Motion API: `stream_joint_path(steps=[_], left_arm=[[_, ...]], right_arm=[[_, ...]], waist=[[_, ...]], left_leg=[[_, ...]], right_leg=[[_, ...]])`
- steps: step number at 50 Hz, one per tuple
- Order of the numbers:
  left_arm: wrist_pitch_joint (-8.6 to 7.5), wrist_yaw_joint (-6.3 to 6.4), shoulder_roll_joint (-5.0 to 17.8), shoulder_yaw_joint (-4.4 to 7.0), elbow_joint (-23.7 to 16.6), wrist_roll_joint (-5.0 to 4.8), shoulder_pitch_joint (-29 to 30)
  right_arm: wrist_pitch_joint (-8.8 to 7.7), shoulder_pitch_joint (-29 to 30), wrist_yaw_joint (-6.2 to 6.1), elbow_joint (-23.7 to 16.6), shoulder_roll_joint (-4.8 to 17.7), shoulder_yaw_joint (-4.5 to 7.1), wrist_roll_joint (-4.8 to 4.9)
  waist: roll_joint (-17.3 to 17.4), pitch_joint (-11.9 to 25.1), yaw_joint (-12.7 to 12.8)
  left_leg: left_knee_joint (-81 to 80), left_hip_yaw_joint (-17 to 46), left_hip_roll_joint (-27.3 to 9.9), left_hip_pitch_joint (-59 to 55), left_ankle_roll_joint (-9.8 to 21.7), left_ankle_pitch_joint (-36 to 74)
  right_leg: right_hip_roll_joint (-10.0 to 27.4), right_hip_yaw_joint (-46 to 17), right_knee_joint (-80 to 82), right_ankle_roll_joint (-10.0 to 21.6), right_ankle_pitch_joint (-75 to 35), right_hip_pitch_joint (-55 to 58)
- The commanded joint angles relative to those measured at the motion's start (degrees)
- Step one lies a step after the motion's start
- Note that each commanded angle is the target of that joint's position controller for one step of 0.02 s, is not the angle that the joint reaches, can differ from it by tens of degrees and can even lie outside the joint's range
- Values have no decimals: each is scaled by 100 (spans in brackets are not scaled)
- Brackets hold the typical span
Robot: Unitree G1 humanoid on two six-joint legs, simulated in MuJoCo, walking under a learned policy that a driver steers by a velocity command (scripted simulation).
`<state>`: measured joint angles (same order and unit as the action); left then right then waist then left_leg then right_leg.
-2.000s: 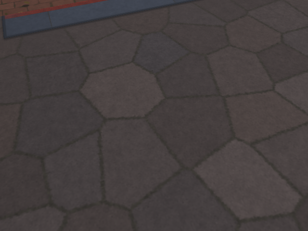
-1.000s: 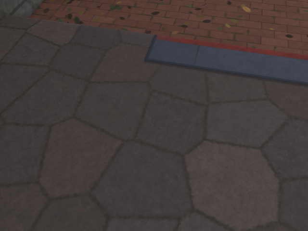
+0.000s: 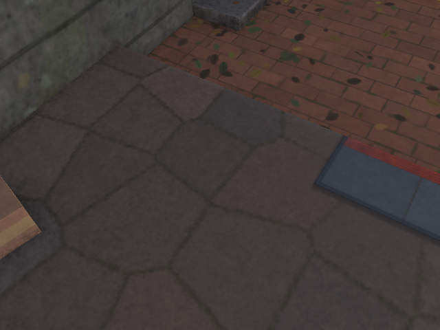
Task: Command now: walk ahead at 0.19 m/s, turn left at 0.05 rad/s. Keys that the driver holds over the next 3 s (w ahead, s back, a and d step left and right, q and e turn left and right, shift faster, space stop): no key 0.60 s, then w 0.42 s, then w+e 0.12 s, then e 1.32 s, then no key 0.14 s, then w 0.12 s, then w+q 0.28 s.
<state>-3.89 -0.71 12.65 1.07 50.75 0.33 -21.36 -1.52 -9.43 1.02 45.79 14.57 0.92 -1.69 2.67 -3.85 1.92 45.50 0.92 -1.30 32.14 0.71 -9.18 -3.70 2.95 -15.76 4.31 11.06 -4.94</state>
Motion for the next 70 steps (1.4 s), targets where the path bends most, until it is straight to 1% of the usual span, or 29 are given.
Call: stream_joint_path(steps=[1, 6, 7, 8, 9, 12, 18, 21, 22, 24, 30, 33, 36, 39, 42, 44, 45, 46, 47, 49, 53, 57, 61, 64, 66, 67, 68, 69, 70], left_arm=[[-22, 45, 768, 141, -161, -3, -76], [65, 129, 754, 123, 11, -48, -5], [35, 144, 659, 84, -57, -26, -175], [96, 154, 148, -47, 68, -139, -1017], [273, 210, 430, 15, 219, -107, -796], [480, 193, 462, 69, 135, 55, 14], [617, 250, 171, -23, 603, 56, -216], [547, 258, 367, -37, 605, 165, -17], [513, 243, 483, -18, 655, 102, 101], [398, 236, 338, -56, 725, 57, 212], [298, 282, 278, -72, 881, 30, 159], [353, 261, 500, 33, 942, 59, -75], [381, 253, 714, 165, 1006, 48, -416], [274, 236, 709, 243, 1011, 96, -321], [182, 191, 663, 279, 997, 53, -97], [136, 175, 531, 266, 913, 60, 100], [73, 114, 161, 158, 715, 35, 318], [37, 71, 142, 163, 479, 82, 410], [53, 48, 489, 251, 431, 215, 716], [-8, -59, 226, 208, 487, 137, 755], [103, -137, 197, 237, 523, 155, 788], [176, -142, 59, 179, 169, 108, 1665], [152, -112, -87, 67, -53, 100, 2126], [97, -50, 211, 166, 134, 128, 1235], [-7, -7, 482, 319, 487, 215, 30], [-38, 33, 934, 451, 487, 255, -342], [30, 37, 1359, 549, 288, 186, -69], [148, 22, 1411, 594, 142, -89, 133], [230, 75, 1058, 522, -23, -90, 681]], right_arm=[[-18, -150, -48, -126, 182, -13, 26], [-173, -600, -191, 202, 322, 22, -40], [-245, -938, -236, 293, 659, 88, -85], [-188, -1027, -256, 332, 798, 119, -21], [-119, -1040, -233, 335, 430, 40, 150], [-38, -360, -301, 339, 292, -49, 71], [38, -33, -305, 597, 362, -9, 122], [126, -181, -270, 755, 361, 43, 154], [175, -229, -254, 793, 306, 70, 190], [166, -385, -235, 966, 226, 70, 138], [90, -536, -242, 1347, 141, 56, 133], [135, -604, -229, 1428, 204, 92, 105], [102, -248, -131, 1244, -74, 54, 21], [-68, -203, -50, 1089, 41, 100, -20], [-220, -487, -21, 1103, -38, 131, 64], [-284, -1597, -72, 1494, 26, 213, 87], [-337, -2333, -148, 1627, 483, 336, 22], [-284, -2971, -145, 1826, 980, 466, 73], [-245, -2486, -156, 1723, 614, 369, 29], [-306, -1638, -130, 1408, 355, 289, 22], [-445, -1809, -211, 1526, 124, 176, 69], [-476, -2049, -245, 1629, 62, 118, 37], [-480, -1916, -302, 1621, 70, 67, 62], [-471, -1672, -407, 1570, 348, 150, 108], [-413, -1403, -426, 1460, 467, 206, 152], [-406, -1441, -396, 1287, 364, 206, 172], [-366, -2147, -383, 1145, -115, 175, 249], [-297, -2132, -331, 1069, 112, 196, 144], [-260, -1530, -298, 938, 219, 224, 79]], waist=[[-907, 549, -100], [-506, 490, -376], [-34, 899, -368], [846, 1597, -65], [675, 1718, -339], [301, 645, -135], [296, 623, 105], [109, 162, -33], [-328, -226, -173], [-632, -131, -264], [-424, 100, -270], [-600, -16, -183], [-1103, -617, 29], [-992, -614, -40], [-908, -556, -273], [-523, -323, -694], [677, -79, -988], [1598, 62, -1048], [571, -268, -750], [-17, -364, -365], [78, -128, -205], [122, -324, -315], [229, -398, -323], [372, 131, 65], [238, 711, 594], [-402, 1161, 685], [-1436, 1964, 60], [-841, 2512, 125], [-395, 1654, 71]], left_leg=[[-660, -337, 183, -950, -2, 478], [-2337, -73, 112, -2160, 343, 1312], [-2115, 606, -661, -3053, 482, 3505], [-1820, 1604, -1813, -3843, 1346, 5377], [-2109, 2052, -2028, -3502, 1786, 4674], [-2970, 1564, -1473, -2251, 1413, 2180], [-3154, 824, -784, -1532, 789, -87], [-3255, 898, -548, -1002, 283, -1777], [-3221, 658, -294, -1281, 223, -1434], [-2789, 554, -270, -2112, 271, -519], [-2660, 492, -288, -2384, 269, 177], [-2253, 192, 93, -1931, 343, -1603], [-1136, -350, 407, -760, 317, -1471], [-498, -276, 44, -294, 368, -1286], [-1478, -545, 179, -1295, 418, -1057], [-2193, -352, 277, -3175, 456, -856], [-3148, 1474, -877, -4040, 742, -1985], [-3854, 3470, -1954, -4357, 1302, -2736], [-3725, 3304, -1998, -3857, 1375, -2657], [-3829, 2292, -1540, -3228, 1144, -1819], [-3853, 942, -1117, -3386, 945, 510], [-3849, 87, -989, -3300, 851, 1659], [-3358, -717, -830, -2839, 655, 3646], [-2014, -879, -920, -3054, 507, 5303], [-34, -969, -801, -2823, 372, 4385], [1823, -1133, -362, -1909, 188, 1825], [3974, -708, 583, -468, 1, -2704], [4254, 86, 388, -150, -6, -2258], [4095, 97, 127, 140, -17, -1822]], right_leg=[[1238, -315, -157, 469, -4753, -50], [1244, -596, -1191, 205, -3524, -102], [1005, -467, -1749, 16, -2262, -493], [512, -243, -2533, -127, 775, -924], [245, -331, -2991, -134, 2493, -1048], [370, -527, -3116, -268, 2272, -1239], [348, -202, -1517, -424, 713, -198], [793, -692, -572, -282, 349, -110], [825, -839, -477, -208, 900, -954], [918, -968, -124, -221, 1003, -1412], [926, -937, -71, -173, 428, -1033], [868, -1112, 58, 78, 2418, -1097], [1679, -2208, 831, 587, 3607, -858], [2068, -2386, 935, 827, 2752, -421], [1682, -1688, 480, 655, 2042, -710], [1225, -1105, -485, 440, 1564, -1766], [574, -324, -2218, 161, 1237, -2650], [31, 171, -3733, 70, 2034, -3632], [433, -293, -4572, 173, 1879, -3839], [781, -465, -4641, 179, 849, -3588], [796, -206, -4355, -74, 147, -3455], [639, -99, -3669, -148, -316, -3696], [339, 512, -2212, -39, -880, -2527], [-36, 634, -1997, 257, -741, -1506], [-84, 404, -1201, 525, -1290, -313], [885, -648, -1220, 850, -3048, 667], [2545, -2963, -1588, 1871, -6725, 1939], [2638, -3382, -935, 2316, -5279, 1750], [2400, -2985, -571, 2155, -3627, 893]])
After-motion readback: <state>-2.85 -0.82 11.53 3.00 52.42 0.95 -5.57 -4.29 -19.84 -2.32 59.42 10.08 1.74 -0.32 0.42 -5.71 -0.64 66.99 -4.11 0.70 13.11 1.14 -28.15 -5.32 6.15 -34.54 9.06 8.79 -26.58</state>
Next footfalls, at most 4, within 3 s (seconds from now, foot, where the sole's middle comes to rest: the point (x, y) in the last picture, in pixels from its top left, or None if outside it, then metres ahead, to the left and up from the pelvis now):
0.12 left None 0.18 0.10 -0.79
0.40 right None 0.10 -0.11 -0.78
1.34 right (268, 315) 0.50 -0.06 -0.79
2.00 left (213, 303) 0.54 0.11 -0.79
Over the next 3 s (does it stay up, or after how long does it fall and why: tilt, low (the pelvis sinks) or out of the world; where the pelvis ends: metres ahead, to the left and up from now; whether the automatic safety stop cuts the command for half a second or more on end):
stays up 0.49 -0.03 0.00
